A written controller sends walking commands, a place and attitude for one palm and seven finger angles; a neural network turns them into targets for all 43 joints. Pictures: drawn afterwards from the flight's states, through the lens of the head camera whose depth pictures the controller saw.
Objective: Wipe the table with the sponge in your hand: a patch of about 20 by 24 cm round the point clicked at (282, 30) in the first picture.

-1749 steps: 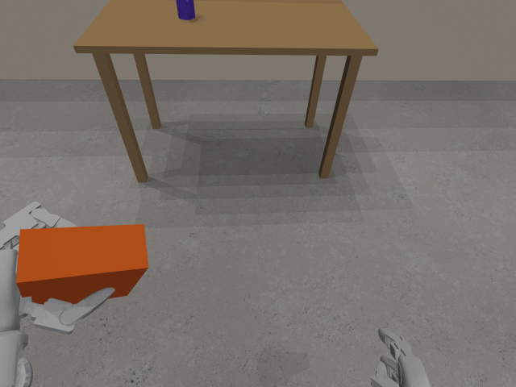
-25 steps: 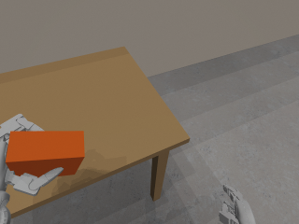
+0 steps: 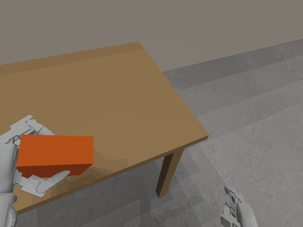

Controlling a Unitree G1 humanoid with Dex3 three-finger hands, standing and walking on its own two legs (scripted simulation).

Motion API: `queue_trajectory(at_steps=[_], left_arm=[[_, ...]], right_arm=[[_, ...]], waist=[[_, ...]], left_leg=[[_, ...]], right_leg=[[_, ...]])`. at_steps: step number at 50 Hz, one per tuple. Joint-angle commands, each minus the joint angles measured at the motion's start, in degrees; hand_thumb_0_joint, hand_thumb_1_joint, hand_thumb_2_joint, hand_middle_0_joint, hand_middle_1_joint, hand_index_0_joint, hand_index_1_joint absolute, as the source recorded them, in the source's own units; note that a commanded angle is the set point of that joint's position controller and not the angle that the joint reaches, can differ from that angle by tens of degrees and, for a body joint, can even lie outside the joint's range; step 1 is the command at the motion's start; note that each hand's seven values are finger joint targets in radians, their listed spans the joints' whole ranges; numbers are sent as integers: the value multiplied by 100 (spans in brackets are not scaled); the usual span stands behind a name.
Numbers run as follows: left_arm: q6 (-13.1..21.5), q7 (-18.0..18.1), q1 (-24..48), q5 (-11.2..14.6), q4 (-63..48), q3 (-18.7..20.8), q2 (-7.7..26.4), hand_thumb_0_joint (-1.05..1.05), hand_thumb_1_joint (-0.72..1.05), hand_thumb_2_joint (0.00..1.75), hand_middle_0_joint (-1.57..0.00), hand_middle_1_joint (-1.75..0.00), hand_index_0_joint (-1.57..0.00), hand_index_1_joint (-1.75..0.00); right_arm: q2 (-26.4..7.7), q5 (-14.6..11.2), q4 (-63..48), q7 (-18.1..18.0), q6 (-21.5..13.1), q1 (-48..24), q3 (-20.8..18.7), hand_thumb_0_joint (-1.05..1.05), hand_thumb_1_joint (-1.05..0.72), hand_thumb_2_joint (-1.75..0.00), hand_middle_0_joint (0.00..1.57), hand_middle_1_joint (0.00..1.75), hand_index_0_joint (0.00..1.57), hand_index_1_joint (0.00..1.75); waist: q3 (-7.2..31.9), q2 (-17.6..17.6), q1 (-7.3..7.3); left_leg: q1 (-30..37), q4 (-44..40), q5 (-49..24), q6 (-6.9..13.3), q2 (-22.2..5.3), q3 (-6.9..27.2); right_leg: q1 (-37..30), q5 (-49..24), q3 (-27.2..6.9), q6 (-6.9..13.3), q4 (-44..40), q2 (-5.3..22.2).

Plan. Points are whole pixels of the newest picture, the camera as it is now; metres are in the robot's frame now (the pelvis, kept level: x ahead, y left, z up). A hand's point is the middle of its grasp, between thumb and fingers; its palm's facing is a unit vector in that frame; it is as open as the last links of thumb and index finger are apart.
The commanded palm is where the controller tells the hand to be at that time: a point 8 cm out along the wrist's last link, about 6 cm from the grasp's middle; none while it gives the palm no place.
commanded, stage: come to a stop and stand still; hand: left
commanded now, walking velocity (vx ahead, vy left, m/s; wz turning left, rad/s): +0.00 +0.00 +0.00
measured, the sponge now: (66, 158) +0.22 +0.20 +0.12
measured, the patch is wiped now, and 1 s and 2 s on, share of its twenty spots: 0.00 0.00 0.00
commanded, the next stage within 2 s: look again from close up in 1.04 s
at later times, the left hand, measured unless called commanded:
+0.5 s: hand (12, 137) +0.24 +0.30 +0.15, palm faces +0.37 -0.84 -0.40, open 9.6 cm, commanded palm +0.17 +0.33 +0.18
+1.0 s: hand (21, 144) +0.23 +0.28 +0.16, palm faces +0.39 -0.84 -0.37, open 9.6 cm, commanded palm +0.17 +0.31 +0.18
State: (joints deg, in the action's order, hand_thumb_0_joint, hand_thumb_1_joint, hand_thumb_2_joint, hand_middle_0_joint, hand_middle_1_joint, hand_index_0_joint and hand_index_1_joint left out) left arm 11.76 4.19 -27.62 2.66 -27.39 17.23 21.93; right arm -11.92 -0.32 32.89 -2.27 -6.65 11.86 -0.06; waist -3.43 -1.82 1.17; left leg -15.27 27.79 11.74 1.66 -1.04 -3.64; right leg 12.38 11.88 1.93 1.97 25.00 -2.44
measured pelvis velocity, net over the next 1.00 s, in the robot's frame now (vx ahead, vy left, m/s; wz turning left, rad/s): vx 0.01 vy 0.03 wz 0.02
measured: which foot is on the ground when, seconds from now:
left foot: down 0.00-1.00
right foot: down 0.00-1.00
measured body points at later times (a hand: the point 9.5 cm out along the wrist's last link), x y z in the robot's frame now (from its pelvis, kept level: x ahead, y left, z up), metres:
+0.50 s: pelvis +0.02 +0.05 +0.00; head +0.05 +0.08 +0.45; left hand +0.21 +0.34 +0.18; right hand +0.21 -0.15 -0.07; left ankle +0.04 +0.10 -0.74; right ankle +0.02 -0.10 -0.74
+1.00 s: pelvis +0.01 +0.03 +0.00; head +0.03 +0.04 +0.45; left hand +0.20 +0.32 +0.18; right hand +0.20 -0.19 -0.07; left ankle +0.04 +0.10 -0.74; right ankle +0.02 -0.10 -0.74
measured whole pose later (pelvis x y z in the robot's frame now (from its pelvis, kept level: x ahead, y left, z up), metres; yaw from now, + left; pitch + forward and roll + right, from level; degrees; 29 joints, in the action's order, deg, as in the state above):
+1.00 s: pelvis +0.01 +0.03 +0.00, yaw +1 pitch -1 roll -2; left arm 10.8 6.2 -24.9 2.1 -25.7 18.8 20.8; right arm -11.4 -0.4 33.5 -2.5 -6.6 11.2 1.0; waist -2.4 -0.6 1.3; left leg -12.8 25.1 11.6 3.5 1.1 -3.1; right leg 8.7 11.0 1.7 -0.1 20.7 -0.9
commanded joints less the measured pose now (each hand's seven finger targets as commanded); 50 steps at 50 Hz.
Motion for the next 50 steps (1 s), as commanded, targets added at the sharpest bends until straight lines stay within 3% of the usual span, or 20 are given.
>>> queue_trajectory(at_steps=[1,4,7,12,15,16,17,21,24,27,30,31,32,36,37,41,42,46,47,50], left_arm=[[496,302,1339,10,-1372,1113,1151,0,10,130,-120,-160,-120,-160],[495,273,1485,-90,-1186,812,849,0,10,130,-120,-160,-120,-160],[466,256,1346,-170,-1089,567,602,0,10,130,-120,-160,-120,-160],[439,272,1255,-219,-1077,680,664,0,10,130,-120,-160,-120,-160],[460,273,1239,-187,-1224,849,822,0,10,130,-120,-160,-120,-160],[459,294,1217,-191,-1282,966,926,0,10,130,-120,-160,-120,-160],[480,274,1186,-161,-1288,859,804,0,10,130,-120,-160,-120,-160],[466,280,963,-117,-1497,1008,967,0,10,130,-120,-160,-120,-160],[451,250,795,-68,-1513,923,902,0,10,130,-120,-160,-120,-160],[407,261,651,-46,-1362,875,809,0,10,130,-120,-160,-120,-160],[392,274,698,-35,-1398,927,886,0,10,130,-120,-160,-120,-160],[378,321,694,-65,-1392,1018,980,0,10,130,-120,-160,-120,-160],[375,298,598,-26,-1215,879,793,0,10,130,-120,-160,-120,-160],[336,347,725,-26,-1260,970,942,0,10,130,-120,-160,-120,-160],[355,311,739,-9,-1209,753,720,0,10,130,-120,-160,-120,-160],[323,375,810,-34,-1216,963,967,0,10,130,-120,-160,-120,-160],[332,343,782,-3,-1146,773,755,0,10,130,-120,-160,-120,-160],[285,374,764,-16,-1131,937,942,0,10,130,-120,-160,-120,-160],[294,341,753,10,-1036,725,711,0,10,130,-120,-160,-120,-160],[251,328,742,20,-1029,785,803,0,10,130,-120,-160,-120,-160]], right_arm=[[-667,7,-905,-99,-426,-653,-167,0,-90,-90,20,30,20,30],[-675,7,-890,-38,-543,-529,-153,0,-90,-90,20,30,20,30],[-669,12,-820,41,-607,-464,-141,0,-90,-90,20,30,20,30],[-669,54,-774,112,-580,-453,-144,0,-90,-90,20,30,20,30],[-666,52,-820,114,-541,-431,-176,0,-90,-90,20,30,20,30],[-644,36,-795,103,-541,-533,-152,0,-90,-90,20,30,20,30],[-641,62,-796,100,-517,-478,-152,0,-90,-90,20,30,20,30],[-616,26,-829,100,-504,-516,-164,0,-90,-90,20,30,20,30],[-648,40,-849,123,-457,-422,-202,0,-90,-90,20,30,20,30],[-660,40,-832,109,-402,-457,-190,0,-90,-90,20,30,20,30],[-691,-15,-878,88,-373,-457,-244,0,-90,-90,20,30,20,30],[-663,-29,-853,55,-366,-587,-208,0,-90,-90,20,30,20,30],[-680,11,-845,53,-329,-505,-199,0,-90,-90,20,30,20,30],[-665,-35,-861,-14,-342,-626,-197,0,-90,-90,20,30,20,30],[-684,6,-854,-13,-324,-572,-186,0,-90,-90,20,30,20,30],[-675,-36,-850,-61,-347,-651,-205,0,-90,-90,20,30,20,30],[-687,7,-846,-49,-318,-574,-186,0,-90,-90,20,30,20,30],[-684,-36,-844,-72,-330,-653,-203,0,-90,-90,20,30,20,30],[-691,5,-844,-61,-296,-576,-178,0,-90,-90,20,30,20,30],[-694,-32,-885,-63,-294,-576,-213,0,-90,-90,20,30,20,30]], waist=[[638,1068,17],[661,1075,52],[657,912,28],[722,691,18],[876,648,13],[910,824,9],[935,855,2],[1221,874,7],[1310,866,-6],[1264,748,-20],[1191,639,-28],[1164,803,-17],[1125,672,-21],[999,618,-15],[986,589,-26],[1001,587,-12],[996,449,-19],[949,588,-9],[890,502,-22],[856,412,-25]], left_leg=[[132,-1133,1227,151,-544,946],[-400,-1482,1663,228,-786,1145],[-359,-1572,1613,189,-864,1260],[-139,-1403,885,2,-778,1161],[83,-1122,159,-80,-651,986],[234,-1162,-64,-192,-602,975],[290,-1158,-276,-221,-623,1021],[900,-756,-1834,-371,-591,826],[1029,-671,-2350,-390,-693,845],[939,-664,-2268,-375,-668,803],[659,-630,-1692,-342,-569,765],[690,-681,-1563,-362,-522,728],[534,-728,-1300,-298,-509,742],[456,-798,-654,-224,-420,753],[432,-825,-485,-160,-411,735],[475,-797,-423,-117,-380,740],[419,-807,-422,-84,-362,758],[486,-818,-351,-98,-364,748],[379,-846,-294,-64,-349,760],[400,-798,-235,-52,-345,762]], right_leg=[[41,760,-660,-51,-395,399],[-542,329,-397,-103,132,323],[-516,214,-315,-128,195,292],[-525,-34,-282,-129,-25,289],[-634,-366,-303,-102,-152,339],[-547,-368,-261,-107,-109,295],[-541,-395,-212,-104,-77,288],[-445,-742,-150,-98,-47,321],[-419,-590,-121,-103,-7,354],[-478,-644,-105,-112,-86,354],[-687,-991,-242,-78,-207,453],[-619,-964,-246,-88,-223,440],[-690,-935,-242,-89,-283,439],[-615,-877,-436,-67,-424,508],[-595,-807,-419,-67,-463,492],[-584,-831,-527,-65,-534,534],[-622,-826,-475,-64,-565,525],[-523,-740,-569,-58,-622,559],[-550,-686,-505,-61,-656,542],[-502,-688,-619,-55,-726,588]])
